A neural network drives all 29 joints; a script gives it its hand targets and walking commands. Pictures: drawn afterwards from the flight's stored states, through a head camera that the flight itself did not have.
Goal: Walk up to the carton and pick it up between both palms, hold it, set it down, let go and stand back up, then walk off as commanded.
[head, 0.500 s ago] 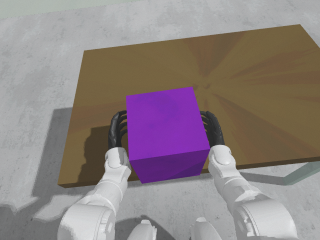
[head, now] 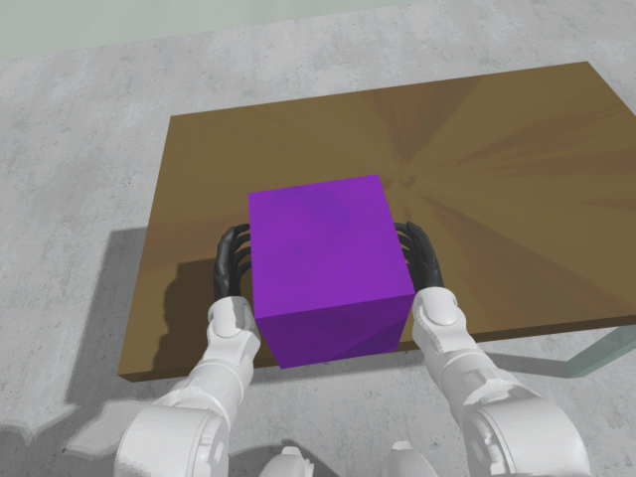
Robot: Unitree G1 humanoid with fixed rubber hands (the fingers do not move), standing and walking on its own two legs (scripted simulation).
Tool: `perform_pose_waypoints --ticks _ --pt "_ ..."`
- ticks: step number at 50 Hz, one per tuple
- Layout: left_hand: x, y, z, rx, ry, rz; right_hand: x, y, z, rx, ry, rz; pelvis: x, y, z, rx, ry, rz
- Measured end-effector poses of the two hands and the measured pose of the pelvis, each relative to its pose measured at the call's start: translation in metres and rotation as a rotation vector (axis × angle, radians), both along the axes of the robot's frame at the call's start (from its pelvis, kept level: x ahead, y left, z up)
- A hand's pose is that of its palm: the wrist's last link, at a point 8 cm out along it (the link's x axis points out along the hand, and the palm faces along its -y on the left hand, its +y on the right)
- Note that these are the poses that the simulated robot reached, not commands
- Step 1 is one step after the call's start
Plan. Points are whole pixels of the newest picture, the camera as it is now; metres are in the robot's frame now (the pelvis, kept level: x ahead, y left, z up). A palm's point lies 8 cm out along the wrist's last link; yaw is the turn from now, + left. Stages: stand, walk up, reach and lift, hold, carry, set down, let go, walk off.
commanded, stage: reach and lift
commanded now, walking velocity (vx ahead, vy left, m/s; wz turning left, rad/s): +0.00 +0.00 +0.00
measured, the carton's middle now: (326, 277) +0.39 +0.02 -0.01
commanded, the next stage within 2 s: none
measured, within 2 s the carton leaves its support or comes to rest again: neither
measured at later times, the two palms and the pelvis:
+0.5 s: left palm (228, 282) +0.38 +0.15 +0.02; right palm (427, 272) +0.39 -0.12 +0.00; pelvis +0.00 +0.00 +0.00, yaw +0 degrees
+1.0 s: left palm (224, 264) +0.38 +0.14 +0.06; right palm (435, 251) +0.40 -0.12 +0.04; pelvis +0.00 +0.00 +0.01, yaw +0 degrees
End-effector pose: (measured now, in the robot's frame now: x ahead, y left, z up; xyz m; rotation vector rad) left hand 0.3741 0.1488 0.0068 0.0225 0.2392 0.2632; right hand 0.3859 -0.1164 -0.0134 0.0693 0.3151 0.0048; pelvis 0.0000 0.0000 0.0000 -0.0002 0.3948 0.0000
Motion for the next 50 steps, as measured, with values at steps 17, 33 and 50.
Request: perform_pose_waypoints --ticks 17,33,50 --pt "0.002 0.000 0.004 -0.040 0.001 0.020 0.005 0.000 0.007 0.001 0.014 0.002 0.001 0.000 0.000 0.000 0.002 0.000" --pt "0.000 -0.002 0.020 -0.041 -0.007 0.020 0.004 -0.002 0.023 0.006 0.011 0.002 -0.002 0.000 0.000 0.001 -0.004 0.000" --pt "0.006 -0.007 0.051 -0.052 -0.043 0.018 0.010 -0.007 0.056 0.007 -0.020 0.000 -0.005 -0.003 0.008 0.002 0.016 0.001"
